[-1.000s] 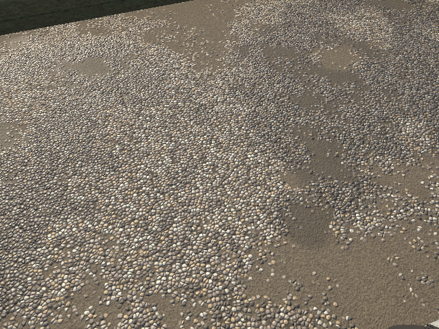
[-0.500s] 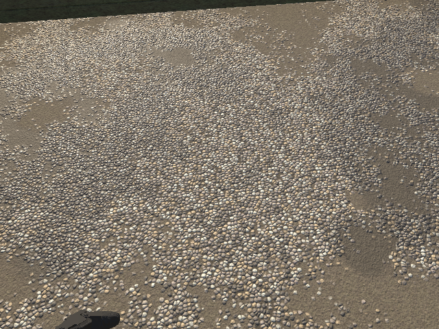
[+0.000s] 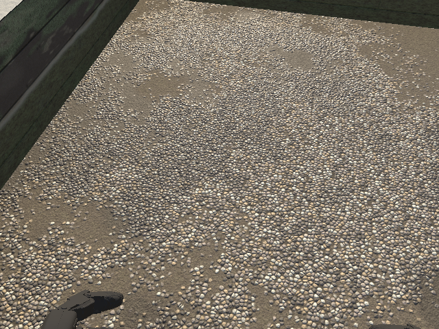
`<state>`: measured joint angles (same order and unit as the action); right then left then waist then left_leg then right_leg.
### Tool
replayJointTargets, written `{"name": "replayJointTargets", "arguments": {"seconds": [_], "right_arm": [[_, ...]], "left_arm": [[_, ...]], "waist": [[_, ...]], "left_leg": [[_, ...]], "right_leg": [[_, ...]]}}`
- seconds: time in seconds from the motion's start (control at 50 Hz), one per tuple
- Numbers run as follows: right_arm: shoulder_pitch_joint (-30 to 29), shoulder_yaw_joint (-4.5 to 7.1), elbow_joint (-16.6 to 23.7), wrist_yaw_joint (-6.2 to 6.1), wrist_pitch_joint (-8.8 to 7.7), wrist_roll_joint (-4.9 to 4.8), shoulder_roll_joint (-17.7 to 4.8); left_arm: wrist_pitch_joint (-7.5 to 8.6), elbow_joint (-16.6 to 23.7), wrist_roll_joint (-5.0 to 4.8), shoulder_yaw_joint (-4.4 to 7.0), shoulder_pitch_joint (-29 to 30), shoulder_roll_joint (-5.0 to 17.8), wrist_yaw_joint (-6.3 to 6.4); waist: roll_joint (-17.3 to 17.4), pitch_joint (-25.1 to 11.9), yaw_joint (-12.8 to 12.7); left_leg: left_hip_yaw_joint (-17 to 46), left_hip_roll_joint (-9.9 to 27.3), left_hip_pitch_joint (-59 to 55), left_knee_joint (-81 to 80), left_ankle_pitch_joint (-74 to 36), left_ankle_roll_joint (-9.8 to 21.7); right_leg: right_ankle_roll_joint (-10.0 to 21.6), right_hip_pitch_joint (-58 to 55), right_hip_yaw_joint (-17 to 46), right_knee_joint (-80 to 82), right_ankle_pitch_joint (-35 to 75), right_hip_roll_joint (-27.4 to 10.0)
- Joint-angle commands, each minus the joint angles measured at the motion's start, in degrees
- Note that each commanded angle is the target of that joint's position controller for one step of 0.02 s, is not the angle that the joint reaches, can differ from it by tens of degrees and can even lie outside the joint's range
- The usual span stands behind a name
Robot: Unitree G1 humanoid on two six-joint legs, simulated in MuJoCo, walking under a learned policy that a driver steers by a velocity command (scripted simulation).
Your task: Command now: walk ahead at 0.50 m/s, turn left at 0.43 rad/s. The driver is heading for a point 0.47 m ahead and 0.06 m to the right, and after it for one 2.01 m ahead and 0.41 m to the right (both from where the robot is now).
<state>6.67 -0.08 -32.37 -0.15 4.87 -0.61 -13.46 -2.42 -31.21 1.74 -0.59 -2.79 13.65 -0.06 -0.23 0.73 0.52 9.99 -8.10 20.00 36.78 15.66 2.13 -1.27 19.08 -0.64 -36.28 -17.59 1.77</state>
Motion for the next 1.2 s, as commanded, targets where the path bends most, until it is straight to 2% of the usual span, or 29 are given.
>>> {"name": "replayJointTargets", "arguments": {"seconds": [0.02,0.04,0.06,0.08,0.12,0.14,0.16,0.18,0.26,0.3,0.34,0.36,0.44,0.46,0.5,0.58,0.68,0.7,0.72,0.74,0.78,0.84,1.06,1.08,1.12,1.14,1.16,1.18,1.2], "right_arm": [[-5.72,0.64,5.64,-0.11,-1.57,-1.8,-1.98],[-9.16,0.98,6.83,-0.17,-1.83,-1.42,-3.69],[-11.61,1.77,6.96,-0.25,-2.14,-0.78,-6.5],[-11.91,1.86,6.35,-0.16,-2.46,-0.44,-6.77],[-9.63,0.89,5.17,0.71,-2.75,0.0,-3.81],[-8.91,0.56,4.38,1.03,-2.83,0.51,-2.86],[-9.07,0.15,4.11,1.23,-2.55,1.68,-2.21],[-8.22,0.0,3.58,1.22,-2.26,2.22,-2.07],[-8.08,-0.33,2.58,0.88,-2.33,1.8,-3.29],[-7.81,-0.53,2.47,-0.05,-1.85,1.54,-2.96],[-7.95,-0.63,2.4,-0.31,-1.8,0.98,-3.19],[-9.44,-1.22,3.37,-0.07,-1.55,0.53,-1.73],[-8.33,-1.23,3.15,-0.15,-1.31,0.3,-2.44],[-10.23,-1.37,3.96,0.57,-1.53,0.92,-2.08],[-7.34,-1.3,2.88,0.53,-2.03,1.38,-2.05],[-7.61,-1.6,2.54,0.36,-2.22,0.93,-1.25],[-8.1,-2.01,2.76,0.82,-2.22,0.91,-0.72],[-6.24,-2.01,1.97,-0.09,-1.96,0.04,-1.19],[-8.37,-2.06,2.77,-0.21,-1.64,-0.1,-1.45],[-9.0,-2.12,3.33,-0.16,-1.42,-0.08,-1.41],[-8.92,-2.25,3.73,0.02,-1.32,0.11,-1.32],[-8.59,-2.37,3.94,0.14,-1.68,0.49,-0.86],[-8.21,-2.46,4.13,0.11,-1.84,0.89,0.1],[-9.99,-2.54,5.1,0.92,-2.17,1.66,0.36],[-7.67,-2.41,4.03,1.07,-2.65,2.12,0.37],[-7.81,-2.38,3.91,1.0,-2.79,1.98,0.41],[-5.95,-2.39,2.84,-0.03,-2.67,0.71,0.45],[-8.58,-2.45,3.51,-0.24,-2.3,0.42,0.42],[-9.41,-2.48,3.95,-0.25,-1.96,0.4,0.53]], "left_arm": [[0.6,2.19,1.09,0.03,-4.67,1.15,0.3],[0.54,1.97,-0.03,1.56,-5.61,5.75,0.13],[0.58,2.04,-0.57,1.68,-5.03,6.4,0.06],[0.72,2.43,-0.89,1.4,-3.29,5.69,0.05],[1.3,2.87,-1.39,0.43,0.54,4.22,-0.11],[1.63,3.04,-1.6,0.21,1.63,3.72,-0.39],[1.97,3.11,-1.4,-0.28,1.79,3.43,-0.49],[2.11,2.83,-1.34,-0.38,0.93,3.35,-0.7],[1.03,3.05,-0.56,-0.73,-1.29,2.37,-0.9],[0.7,1.73,-0.59,-0.23,-4.78,3.12,0.13],[0.51,1.7,-0.4,-0.11,-5.32,2.93,0.44],[0.22,1.97,0.13,-0.26,-4.7,2.34,0.48],[-0.18,1.87,0.29,-0.13,-4.83,2.0,0.71],[-0.91,2.86,-0.1,-0.08,-2.56,2.63,0.8],[-1.38,2.54,0.15,0.35,-3.16,2.61,0.99],[-1.93,2.65,0.2,0.47,-1.61,1.2,1.25],[-2.47,3.21,0.04,0.42,0.74,-0.18,0.95],[-1.8,2.23,0.07,0.57,-1.28,-0.38,0.93],[-1.63,2.45,-0.04,0.23,-0.39,-0.95,0.85],[-1.49,2.45,-0.02,0.09,0.57,-1.09,0.8],[-1.18,2.48,-0.09,-0.11,1.21,-1.33,0.75],[-0.69,2.11,-0.11,-0.32,0.6,-1.57,0.82],[-0.39,1.58,-0.14,-0.56,-1.33,-0.84,0.97],[-1.02,2.56,-0.61,-0.51,0.64,-0.04,0.85],[-1.33,2.38,-0.23,-0.03,-0.24,0.44,0.88],[-1.41,2.43,-0.11,-0.02,-0.35,0.18,0.96],[-0.74,1.38,0.11,-0.07,-3.03,-0.68,1.13],[-0.72,1.7,0.06,-0.45,-2.33,-1.32,1.07],[-0.8,1.75,0.09,-0.56,-1.7,-1.34,1.03]], "waist": [[-6.23,-9.78,-2.1],[-13.8,-5.82,-5.22],[-11.6,-0.59,-5.38],[-8.93,0.57,-4.39],[-8.18,-1.5,-1.38],[-7.68,-2.41,-0.5],[-6.02,-1.96,0.37],[-5.74,-3.2,0.63],[0.6,-4.53,0.53],[2.64,-5.18,0.0],[3.78,-4.17,-0.47],[3.09,-4.35,-0.23],[2.44,-5.06,-0.37],[1.05,-2.38,0.41],[0.09,-7.49,0.81],[0.05,-9.87,0.66],[0.89,-9.15,0.73],[1.96,-11.64,-0.31],[3.14,-7.58,-0.62],[3.24,-5.59,-0.29],[2.69,-3.92,-0.12],[1.69,-4.22,-0.05],[0.5,-3.97,0.48],[-0.25,-1.51,1.57],[-0.69,-6.05,1.75],[-0.46,-7.09,1.53],[0.17,-11.98,0.07],[1.12,-7.64,-0.53],[1.33,-5.58,-0.3]], "left_leg": [[8.1,5.29,13.32,-3.32,11.57,1.51],[2.57,2.35,17.01,0.19,11.12,-0.39],[2.17,2.53,18.72,1.19,10.03,-1.42],[1.18,3.85,16.45,0.22,8.01,-2.05],[-2.41,5.31,5.17,-3.71,1.85,-2.23],[-3.7,4.86,-0.24,-4.8,-0.2,-2.11],[-4.16,4.56,-4.27,-5.4,-1.56,-2.09],[-4.16,4.41,-6.33,-5.32,-0.53,-1.79],[-1.88,5.37,-5.92,-5.2,-1.11,0.32],[-1.45,6.01,-4.01,-4.61,-5.75,1.9],[-0.42,6.43,-2.88,-4.4,-8.55,2.51],[-0.18,6.55,-3.75,-4.13,-11.29,2.77],[1.04,7.02,-4.07,-3.02,-17.39,3.58],[-1.41,7.11,-2.62,-0.42,-26.97,3.39],[-2.15,6.92,-4.06,0.34,-31.0,3.25],[-2.1,7.54,-5.35,0.1,-34.52,3.56],[-1.31,8.07,-3.36,-1.78,-31.31,3.53],[2.42,8.29,-4.39,-4.84,-21.56,3.74],[3.89,9.05,-2.62,-6.69,-17.17,4.01],[4.78,9.38,-1.05,-7.96,-13.95,4.0],[4.73,9.2,0.71,-9.15,-9.82,3.61],[2.91,8.03,0.48,-8.99,-7.01,3.08],[-0.68,6.69,-1.75,-6.29,-7.54,2.49],[-3.3,6.97,-1.09,-3.74,-17.17,2.39],[-3.85,6.9,-2.79,-2.94,-20.36,2.33],[-3.88,6.97,-3.34,-2.88,-21.24,2.34],[-1.68,6.81,-5.56,-4.4,-12.84,2.5],[-1.04,7.15,-4.19,-5.18,-11.42,2.68],[-0.59,7.31,-3.02,-5.65,-10.15,2.72]], "right_leg": [[2.86,-26.52,8.95,6.81,-2.36,-8.78],[4.74,-20.33,19.52,15.34,-10.93,-13.81],[6.16,-16.46,24.2,19.05,-12.27,-16.23],[7.09,-13.86,23.96,19.37,-11.23,-15.99],[6.73,-7.95,18.02,18.23,-9.36,-12.03],[6.22,-5.26,14.97,17.77,-9.16,-9.73],[5.59,-2.75,11.76,16.54,-3.2,-8.62],[5.32,-3.06,10.19,15.26,-0.84,-7.55],[4.73,-6.66,3.75,8.78,3.81,-5.17],[4.82,-10.42,1.97,5.11,7.47,-4.5],[4.62,-10.6,0.62,3.27,7.45,-3.98],[3.87,-9.66,-0.3,2.69,8.73,-4.15],[3.15,-10.57,-1.54,0.76,10.05,-3.56],[2.99,-9.52,-0.25,0.1,21.31,-4.83],[2.91,-13.01,-0.5,-1.94,25.87,-5.16],[1.79,-13.81,-2.11,-3.02,22.33,-4.26],[1.1,-13.04,-2.54,-2.78,14.39,-3.94],[0.98,-13.95,-3.36,-1.88,2.52,-2.58],[1.01,-11.69,-3.36,-0.86,-0.33,-2.38],[1.13,-11.07,-3.21,-0.32,-1.08,-2.4],[1.36,-11.35,-2.75,0.43,-0.32,-2.71],[1.81,-12.26,-1.88,1.72,1.19,-3.6],[2.92,-11.15,-0.06,3.46,4.64,-4.55],[2.92,-9.43,1.6,3.21,16.2,-5.95],[2.93,-12.18,1.57,1.9,19.91,-6.15],[2.72,-12.66,1.23,1.65,19.96,-6.0],[2.35,-15.36,-0.84,1.77,7.8,-4.45],[2.27,-12.76,-1.01,2.62,5.09,-3.99],[2.35,-11.57,-0.93,3.03,3.64,-3.95]]}}
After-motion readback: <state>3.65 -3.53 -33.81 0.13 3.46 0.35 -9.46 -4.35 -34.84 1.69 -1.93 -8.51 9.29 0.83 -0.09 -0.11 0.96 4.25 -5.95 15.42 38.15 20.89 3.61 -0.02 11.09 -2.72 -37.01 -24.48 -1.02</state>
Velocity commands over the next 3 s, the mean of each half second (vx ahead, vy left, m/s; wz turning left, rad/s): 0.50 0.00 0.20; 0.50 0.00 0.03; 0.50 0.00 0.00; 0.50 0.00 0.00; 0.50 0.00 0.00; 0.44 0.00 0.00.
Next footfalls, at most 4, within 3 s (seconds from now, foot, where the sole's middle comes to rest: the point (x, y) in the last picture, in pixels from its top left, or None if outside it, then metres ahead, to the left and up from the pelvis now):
none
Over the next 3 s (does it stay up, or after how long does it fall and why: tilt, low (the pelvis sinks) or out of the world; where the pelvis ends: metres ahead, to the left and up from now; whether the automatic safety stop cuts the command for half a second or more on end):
stays up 0.07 0.02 0.00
